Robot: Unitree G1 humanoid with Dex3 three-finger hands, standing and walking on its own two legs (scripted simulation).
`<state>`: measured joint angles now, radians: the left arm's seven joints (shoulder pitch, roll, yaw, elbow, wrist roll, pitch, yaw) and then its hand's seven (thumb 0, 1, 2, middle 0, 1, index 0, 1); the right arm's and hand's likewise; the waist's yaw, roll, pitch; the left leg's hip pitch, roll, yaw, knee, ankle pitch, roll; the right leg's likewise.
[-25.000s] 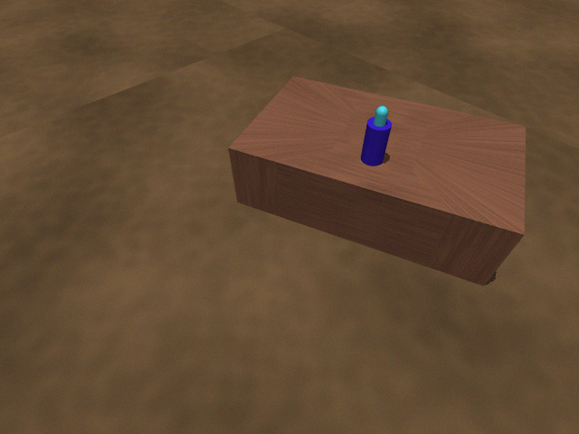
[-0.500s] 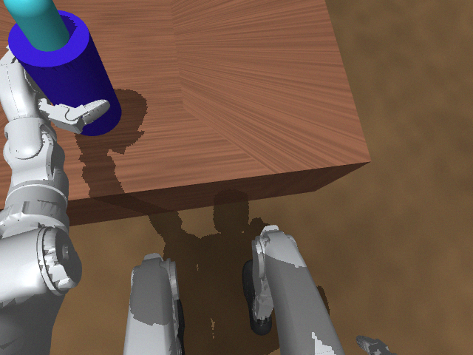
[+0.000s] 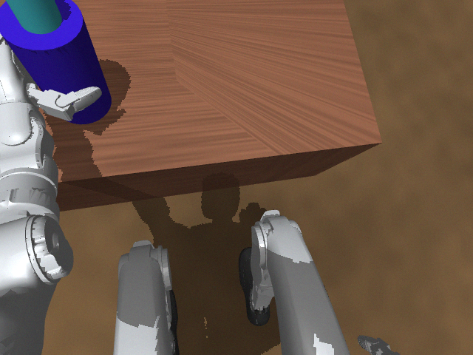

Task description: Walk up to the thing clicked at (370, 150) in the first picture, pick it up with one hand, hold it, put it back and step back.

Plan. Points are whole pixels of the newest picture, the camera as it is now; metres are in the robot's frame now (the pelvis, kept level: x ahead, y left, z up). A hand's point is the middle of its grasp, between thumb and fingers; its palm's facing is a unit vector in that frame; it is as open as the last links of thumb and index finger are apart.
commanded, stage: lower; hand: left
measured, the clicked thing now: (57, 50) +0.56 +0.17 +0.00
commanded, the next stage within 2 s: loosen in 0.18 s
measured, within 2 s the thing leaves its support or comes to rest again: rests again in 1.18 s
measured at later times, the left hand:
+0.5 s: hand (58, 72) +0.57 +0.19 -0.05, palm faces +0.16 -0.99 -0.05, open 11.8 cm
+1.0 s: hand (39, 55) +0.57 +0.20 -0.02, palm faces +0.19 -0.98 -0.02, open 16.4 cm
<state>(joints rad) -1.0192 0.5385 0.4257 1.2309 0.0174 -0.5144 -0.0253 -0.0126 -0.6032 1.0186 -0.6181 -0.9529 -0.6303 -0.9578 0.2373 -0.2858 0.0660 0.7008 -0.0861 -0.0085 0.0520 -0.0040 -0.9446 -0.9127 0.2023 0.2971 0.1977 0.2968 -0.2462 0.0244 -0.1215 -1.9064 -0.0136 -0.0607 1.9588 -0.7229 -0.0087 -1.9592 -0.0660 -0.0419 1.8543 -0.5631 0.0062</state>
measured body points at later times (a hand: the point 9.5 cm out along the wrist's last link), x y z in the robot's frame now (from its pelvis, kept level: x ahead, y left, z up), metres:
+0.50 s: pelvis -0.01 +0.01 -0.04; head +0.23 +0.03 +0.34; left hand +0.55 +0.24 -0.05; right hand -0.02 -0.27 -0.15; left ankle +0.05 +0.12 -0.44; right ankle +0.10 -0.13 -0.44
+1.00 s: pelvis -0.02 +0.01 -0.05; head +0.21 +0.04 +0.33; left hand +0.56 +0.25 -0.02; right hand +0.00 -0.27 -0.16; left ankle +0.05 +0.12 -0.44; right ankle +0.10 -0.13 -0.44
